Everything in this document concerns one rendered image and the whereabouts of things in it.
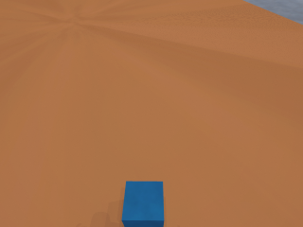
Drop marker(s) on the carton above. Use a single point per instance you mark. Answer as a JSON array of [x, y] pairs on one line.
[[143, 204]]

